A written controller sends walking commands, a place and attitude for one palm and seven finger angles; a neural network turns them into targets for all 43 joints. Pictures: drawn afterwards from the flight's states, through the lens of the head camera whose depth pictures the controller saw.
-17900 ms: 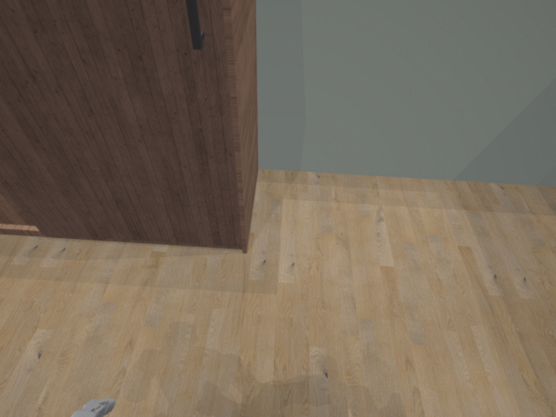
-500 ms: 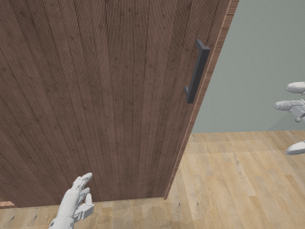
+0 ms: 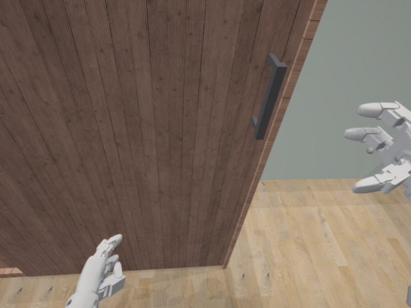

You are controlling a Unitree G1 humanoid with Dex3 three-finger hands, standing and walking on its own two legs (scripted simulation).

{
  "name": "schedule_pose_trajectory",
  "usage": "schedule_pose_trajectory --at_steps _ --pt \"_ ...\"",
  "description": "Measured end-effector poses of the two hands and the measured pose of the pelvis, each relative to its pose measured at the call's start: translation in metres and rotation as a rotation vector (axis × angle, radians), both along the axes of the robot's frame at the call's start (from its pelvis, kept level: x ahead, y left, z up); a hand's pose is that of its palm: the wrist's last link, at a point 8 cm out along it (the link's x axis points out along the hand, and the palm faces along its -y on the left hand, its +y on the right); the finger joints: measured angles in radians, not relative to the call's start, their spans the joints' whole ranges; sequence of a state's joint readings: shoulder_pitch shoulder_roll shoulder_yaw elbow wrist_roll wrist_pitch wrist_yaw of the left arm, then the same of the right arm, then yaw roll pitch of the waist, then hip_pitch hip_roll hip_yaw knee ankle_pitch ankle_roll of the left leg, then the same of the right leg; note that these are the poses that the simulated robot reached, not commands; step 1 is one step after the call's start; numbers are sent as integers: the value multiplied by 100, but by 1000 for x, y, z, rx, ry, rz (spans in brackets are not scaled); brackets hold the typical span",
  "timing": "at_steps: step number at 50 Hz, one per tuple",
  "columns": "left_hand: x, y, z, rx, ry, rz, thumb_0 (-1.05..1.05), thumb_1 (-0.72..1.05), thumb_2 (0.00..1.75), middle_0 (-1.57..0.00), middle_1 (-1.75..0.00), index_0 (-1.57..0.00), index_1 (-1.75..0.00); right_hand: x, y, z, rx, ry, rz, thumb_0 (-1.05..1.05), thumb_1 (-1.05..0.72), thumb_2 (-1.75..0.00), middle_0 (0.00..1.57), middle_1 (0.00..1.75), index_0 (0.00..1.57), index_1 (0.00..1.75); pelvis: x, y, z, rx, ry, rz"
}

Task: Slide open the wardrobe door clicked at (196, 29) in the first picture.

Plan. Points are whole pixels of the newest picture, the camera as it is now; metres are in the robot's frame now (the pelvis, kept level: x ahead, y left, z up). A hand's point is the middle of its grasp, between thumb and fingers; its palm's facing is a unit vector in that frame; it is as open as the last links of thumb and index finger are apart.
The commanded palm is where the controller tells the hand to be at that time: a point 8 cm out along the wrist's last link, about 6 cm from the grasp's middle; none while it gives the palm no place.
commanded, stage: move the hooked fingers beside the handle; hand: right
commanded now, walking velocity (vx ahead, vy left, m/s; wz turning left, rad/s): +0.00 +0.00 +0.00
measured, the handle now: (265, 99) +0.46 -0.10 +0.22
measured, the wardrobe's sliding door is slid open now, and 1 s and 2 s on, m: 0.00 0.00 0.00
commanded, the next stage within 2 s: none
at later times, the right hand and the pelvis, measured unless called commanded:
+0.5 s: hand (331, 133) +0.35 -0.20 +0.22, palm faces -0.02 +1.00 -0.06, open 13.9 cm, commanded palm +0.32 -0.24 +0.23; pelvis +0.00 +0.01 +0.00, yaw +0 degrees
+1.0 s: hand (311, 125) +0.38 -0.17 +0.22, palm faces -0.03 +1.00 -0.04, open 14.0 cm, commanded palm +0.36 -0.22 +0.22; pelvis +0.00 +0.01 +0.00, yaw +0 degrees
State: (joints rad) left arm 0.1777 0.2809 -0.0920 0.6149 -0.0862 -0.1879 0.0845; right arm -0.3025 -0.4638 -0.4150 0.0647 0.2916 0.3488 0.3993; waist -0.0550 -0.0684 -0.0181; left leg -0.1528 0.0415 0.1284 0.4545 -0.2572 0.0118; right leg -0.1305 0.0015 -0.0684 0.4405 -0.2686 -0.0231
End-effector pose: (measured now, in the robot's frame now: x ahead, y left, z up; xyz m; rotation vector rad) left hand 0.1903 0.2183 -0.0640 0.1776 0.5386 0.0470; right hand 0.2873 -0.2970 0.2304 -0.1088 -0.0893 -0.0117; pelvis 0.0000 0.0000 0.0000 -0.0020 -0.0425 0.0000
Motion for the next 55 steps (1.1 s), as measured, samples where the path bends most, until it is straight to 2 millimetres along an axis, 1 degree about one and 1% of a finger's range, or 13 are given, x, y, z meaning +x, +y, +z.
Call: schedule_pose_trajectory --at_steps 4,10,19,25,31,39,45,49,55 --pt "-1 3 -3 8 14 3 2 90 90 -20 -30 -20 -30 6 10 -1 10 -3 21 -2 50 -30 30 120 30 120 -1 1 0 -1 -1 -5" --pt "-4 6 -5 4 25 17 2 90 90 -20 -30 -20 -30 21 25 -3 19 19 30 -2 50 -30 30 120 30 120 -2 4 0 -4 1 -5" --pt "-10 15 -8 -4 45 42 2 90 90 -20 -30 -20 -30 39 40 -4 32 29 35 -2 50 -30 30 120 30 120 0 9 -1 -7 7 3" --pt "-14 23 -11 1 63 62 2 90 90 -20 -30 -20 -30 47 45 -7 44 36 33 -2 50 -30 30 120 30 120 1 12 -1 -8 12 7" --pt "-16 29 -12 8 71 73 2 90 90 -20 -30 -20 -30 47 49 -5 40 20 32 -2 50 -30 30 120 30 120 2 13 -1 -8 11 6" --pt "-16 29 -13 10 80 73 2 90 90 -20 -30 -20 -30 55 61 -9 53 36 47 -2 50 -30 30 120 30 120 1 14 -1 -9 12 2" --pt "-18 26 -13 2 79 76 2 90 90 -20 -30 -20 -30 62 67 -8 63 34 49 -2 50 -30 30 120 30 120 0 13 -1 -9 12 3" --pt "-22 26 -15 5 97 80 2 90 90 -20 -30 -20 -30 70 70 -12 66 59 45 -2 50 -30 30 120 30 120 -2 13 -1 -9 15 3" --pt "-32 27 -18 10 125 94 2 90 90 -20 -30 -20 -30 79 80 -9 76 44 64 -2 50 -30 30 120 30 120 -2 11 0 -8 18 6"
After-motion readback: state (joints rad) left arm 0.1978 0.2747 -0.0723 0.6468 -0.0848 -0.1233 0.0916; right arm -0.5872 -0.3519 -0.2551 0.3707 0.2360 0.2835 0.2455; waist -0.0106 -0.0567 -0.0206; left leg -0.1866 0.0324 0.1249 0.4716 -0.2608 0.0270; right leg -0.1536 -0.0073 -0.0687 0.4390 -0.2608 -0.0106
